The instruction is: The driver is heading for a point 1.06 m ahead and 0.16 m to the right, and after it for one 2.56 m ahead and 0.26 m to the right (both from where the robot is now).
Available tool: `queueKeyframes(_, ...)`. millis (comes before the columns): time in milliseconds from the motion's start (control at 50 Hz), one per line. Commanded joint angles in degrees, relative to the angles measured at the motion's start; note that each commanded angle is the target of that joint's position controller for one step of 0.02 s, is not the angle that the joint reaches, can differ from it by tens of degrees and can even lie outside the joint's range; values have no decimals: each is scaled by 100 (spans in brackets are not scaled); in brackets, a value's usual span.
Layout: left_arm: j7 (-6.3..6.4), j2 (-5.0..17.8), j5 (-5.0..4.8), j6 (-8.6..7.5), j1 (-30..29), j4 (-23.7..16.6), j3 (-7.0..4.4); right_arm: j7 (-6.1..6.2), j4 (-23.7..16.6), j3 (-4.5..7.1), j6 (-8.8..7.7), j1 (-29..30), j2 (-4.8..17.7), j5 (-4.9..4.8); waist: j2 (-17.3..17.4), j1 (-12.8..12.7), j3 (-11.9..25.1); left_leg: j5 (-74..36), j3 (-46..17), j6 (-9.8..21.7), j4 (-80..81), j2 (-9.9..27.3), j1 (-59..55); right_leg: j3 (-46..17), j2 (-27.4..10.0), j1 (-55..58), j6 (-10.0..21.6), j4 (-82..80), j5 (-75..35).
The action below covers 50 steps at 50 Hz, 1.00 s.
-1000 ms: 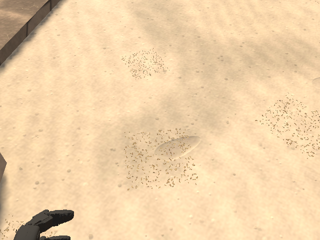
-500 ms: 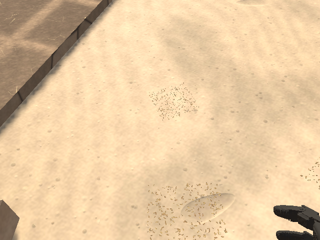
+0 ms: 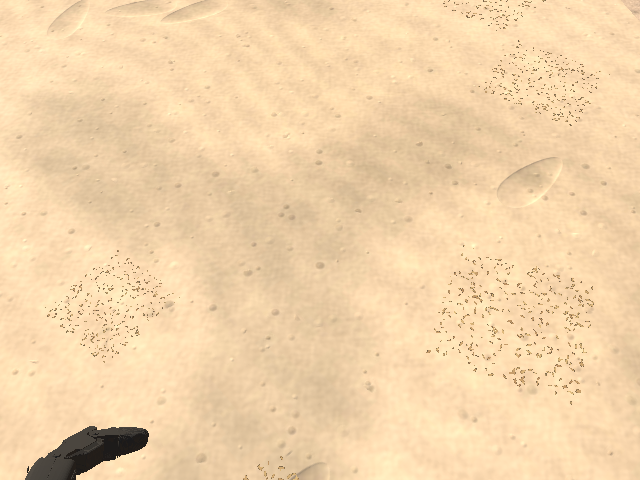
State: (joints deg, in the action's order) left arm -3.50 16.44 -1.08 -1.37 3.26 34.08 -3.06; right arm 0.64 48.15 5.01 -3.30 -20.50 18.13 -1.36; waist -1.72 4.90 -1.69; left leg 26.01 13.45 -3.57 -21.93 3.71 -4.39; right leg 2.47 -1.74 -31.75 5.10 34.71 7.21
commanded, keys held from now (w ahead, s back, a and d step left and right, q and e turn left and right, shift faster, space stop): w+e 0.48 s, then w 0.52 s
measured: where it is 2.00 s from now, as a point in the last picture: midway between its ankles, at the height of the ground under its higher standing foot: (401, 238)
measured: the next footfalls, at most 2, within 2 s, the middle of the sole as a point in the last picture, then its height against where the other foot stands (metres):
left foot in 0.48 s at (283, 469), level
right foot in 0.98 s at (437, 385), level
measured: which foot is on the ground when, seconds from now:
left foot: down 0.00-0.00, up 0.02-0.46, down 0.48-0.98, up 1.00-1.00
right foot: down 0.00-0.50, up 0.52-0.96, down 0.98-1.00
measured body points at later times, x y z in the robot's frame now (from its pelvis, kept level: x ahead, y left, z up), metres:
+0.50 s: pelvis +0.29 +0.00 +0.00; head +0.31 -0.02 +0.45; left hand +0.41 +0.27 -0.10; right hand +0.45 -0.30 -0.06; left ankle +0.44 +0.08 -0.72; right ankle +0.13 -0.09 -0.72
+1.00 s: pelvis +0.53 -0.12 +0.01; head +0.56 -0.14 +0.46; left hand +0.85 -0.01 -0.05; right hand +0.40 -0.38 -0.12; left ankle +0.44 +0.08 -0.71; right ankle +0.59 -0.26 -0.72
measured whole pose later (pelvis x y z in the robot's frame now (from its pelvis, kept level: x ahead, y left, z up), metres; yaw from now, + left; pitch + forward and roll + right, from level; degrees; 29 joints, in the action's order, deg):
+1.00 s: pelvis +0.53 -0.12 +0.01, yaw -23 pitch +2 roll +1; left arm -1.9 15.1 -0.4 -4.1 2.0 34.7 -1.8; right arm -0.3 50.2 3.2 -2.9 -23.5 18.0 -1.2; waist -0.4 5.5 -1.1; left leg 25.5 1.9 -1.0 -27.1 1.9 1.0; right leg 0.9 -0.7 -27.0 3.1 29.8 4.0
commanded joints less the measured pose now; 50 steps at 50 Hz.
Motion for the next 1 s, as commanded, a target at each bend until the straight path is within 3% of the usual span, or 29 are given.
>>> queueKeyframes(20, 201, 1519, -42, 67, 2226, 119, -641, 65, -526, 78, -47, 128, 714, 178, -317, -1365, 1415, -3626, -100, 411, -3710, 677, 2280, -1128, -383, 4016, 757, -235, -223)
queueKeyframes(40, 181, 1985, -49, -10, 1897, -27, -626, -22, -872, -146, -221, -295, 102, 282, -1439, -671, 2112, 923, -1043, 144, -5430, -497, 4470, -4538, -1644, 5422, 1831, -1120, 1115)
queueKeyframes(60, 144, 1456, -33, -79, 2091, -97, -497, -92, -911, -36, -385, 457, 697, 44, -628, -1214, 2264, 699, -1918, 243, -5822, -308, 5048, -4809, -1699, 5429, 1682, -1680, 1609)
queueKeyframes(80, 138, 1219, 2, -147, 1911, -12, -415, -118, -1056, -12, -462, 850, 803, -98, -491, -1172, 1405, 144, -1822, 347, -5621, -105, 5392, -4002, -1534, 4796, 1452, -1740, 1218)
queueKeyframes(100, 151, 1083, -4, -174, 1578, -38, -365, -74, -1015, -45, -495, 886, 721, 2, -7, -916, 960, -326, -1811, 374, -5160, 128, 5130, -3369, -1278, 3932, 1282, -1732, 651)
queueKeyframes(120, 167, 942, 42, -174, 1214, -105, -319, -32, -969, -14, -479, 854, 739, 140, 42, -668, 685, -594, -1815, 331, -4701, 272, 4715, -2892, -1076, 3163, 1176, -1780, 12)
queueKeyframes(140, 188, 833, 113, -178, 994, -198, -273, -35, -944, 12, -410, 730, 764, 174, -73, -463, 607, -762, -1859, 303, -4516, 366, 4320, -2632, -935, 2656, 1155, -1910, -402)
queueKeyframes(220, 306, 907, 77, -228, 1018, -72, -296, -17, -995, -53, -225, 906, 488, 254, -63, -362, 380, -1334, -1685, 2, -3564, 257, 4057, -2031, -682, 1795, 1211, -2156, -1185)
queueKeyframes(320, 420, 1008, -8, -160, 1448, 164, -338, -118, -1237, -186, -284, 2017, 229, 191, -218, -799, 172, -3056, -1622, -61, -1461, -169, 3536, -1718, -316, 1561, 807, -2031, -496)
queueKeyframes(360, 427, 1039, -39, -136, 1663, 272, -354, -173, -1324, -169, -326, 2276, 312, 120, -270, -895, 134, -3147, -1693, -19, -1090, -278, 3361, -1980, -428, 1711, 763, -1892, -232)
queueKeyframes(420, 447, 971, -47, -87, 1764, 349, -347, -225, -1360, -75, -382, 2244, 535, 89, -419, -810, 153, -2620, -1844, 148, -687, -339, 3157, -2505, -609, 2210, 646, -1411, -43)
queueKeyframes(460, 448, 898, -32, -48, 1652, 330, -337, -207, -1252, 11, -425, 1745, 636, 82, -583, -514, 266, -2255, -1728, 358, -438, -378, 2474, -2662, -534, 2265, 490, -981, -220)
queueKeyframes(480, 435, 691, -8, -54, 1634, 293, -265, -166, -1158, 96, -451, 1214, 786, 141, -516, -249, 627, -2236, -1798, 556, -360, -192, 1551, -2471, -252, 2076, 305, -332, -407)
queueKeyframes(500, 423, 333, 92, -76, 1695, 204, -126, -122, -1086, 172, -463, 349, 1085, 238, 106, 75, 1440, -2030, -2683, 923, -476, 770, 140, -1940, 94, 1465, 75, 1230, 326)
queueKeyframes(520, 419, 28, -90, -137, 2594, 101, -27, -159, -808, 288, -378, -155, 1526, 279, 2084, -310, 2087, -662, -5431, 1931, 93, 1962, -1570, -1221, 845, -559, -327, 3112, 2635)
queueKeyframes(540, 445, 613, -146, -152, 2508, 279, -115, -205, -840, 187, -357, -136, 986, 115, 1526, -127, 1711, 825, -6016, 1870, 493, 1967, -1376, -1387, 432, -1271, -404, 3811, 2541)
queueKeyframes(560, 441, 910, -106, -133, 1823, 225, -201, -187, -875, 89, -328, 105, 646, 106, 987, 30, 960, 697, -5120, 1615, 571, 1685, -701, -1300, 257, -1424, -423, 3961, 2006)
queueKeyframes(580, 455, 868, -29, -120, 1422, 134, -195, -184, -907, 30, -290, 393, 545, 176, 608, -50, 577, -12, -4410, 1483, 611, 1425, -38, -1104, 90, -1271, -437, 3847, 1650)
queueKeyframes(600, 438, 790, 42, -144, 1166, 46, -196, -181, -869, -13, -265, 559, 431, 205, 566, -136, 252, -644, -3921, 1499, 719, 1217, 494, -1084, -33, -1186, -435, 3535, 1403)
queueKeyframes(620, 400, 678, 23, -154, 1175, 26, -189, -165, -844, -52, -274, 632, 358, 242, 719, -289, 169, -1094, -3545, 1465, 835, 1050, 846, -1062, -172, -906, -417, 3286, 1237)
queueKeyframes(660, 360, 470, -6, -143, 1282, 77, -145, -166, -758, -69, -304, 621, 307, 187, 844, -412, 202, -1608, -3109, 1530, 1026, 905, 1069, -887, -243, -650, -431, 2853, 1173)
queueKeyframes(720, 326, 277, 74, -164, 881, -41, -45, -148, -614, -2, -310, 522, 589, 106, 685, -374, 95, -2218, -2698, 1688, 1276, 968, 1166, -670, -372, -727, -517, 1931, 701)
queueKeyframes(760, 280, 193, 73, -215, 552, -88, 12, -136, -538, 19, -270, 460, 705, 81, 620, -266, 62, -2447, -2340, 1623, 1340, 877, 1198, -551, -377, -558, -534, 1193, 78)
queueKeyframes(820, 213, 188, 32, -270, 35, -169, 37, -134, -390, 25, -209, 223, 823, 26, 616, -75, -6, -2613, -1954, 1484, 1294, 771, 1217, -354, -227, -129, -552, 298, -594)
queueKeyframes(900, 134, 312, -17, -310, -413, -345, 3, -126, -179, 45, -100, -105, 935, -35, 673, -21, -125, -2787, -2005, 1357, 1067, 1049, 736, -294, -98, 31, -374, -271, -428)
queueKeyframes(940, 123, 458, 4, -325, -130, -295, -71, -97, -133, 67, -32, -46, 1026, -53, 711, -303, 16, -3605, -1910, 1225, 631, 1080, 574, -164, 49, 619, -192, -581, -217)
queueKeyframes(960, 149, 619, 44, -318, 421, -122, -171, -80, -129, 46, -13, -5, 987, -65, 641, -621, 352, -4438, -1671, 1096, -41, 887, 664, -28, 194, 1486, -53, -775, -261)
queueKeyframes(980, 205, 901, 73, -299, 1277, 108, -311, -64, -160, -31, -20, -18, 808, -7, 518, -1013, 929, -4453, -1409, 905, -1149, 606, 1171, -211, 19, 2798, 140, -697, -329)
queueKeyframes(1000, 286, 1395, 168, -246, 2170, 220, -419, -55, -373, -197, -75, -117, 355, 163, -437, -1224, 1784, -2557, -1087, 583, -3187, 119, 2723, -2016, -1346, 4590, 661, -660, -192)
Keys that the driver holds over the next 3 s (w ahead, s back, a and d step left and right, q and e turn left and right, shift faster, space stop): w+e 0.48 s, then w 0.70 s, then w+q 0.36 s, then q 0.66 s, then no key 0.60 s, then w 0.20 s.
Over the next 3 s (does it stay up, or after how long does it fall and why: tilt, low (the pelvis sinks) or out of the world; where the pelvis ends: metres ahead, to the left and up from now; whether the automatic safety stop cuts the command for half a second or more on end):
stays up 1.05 -0.23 0.01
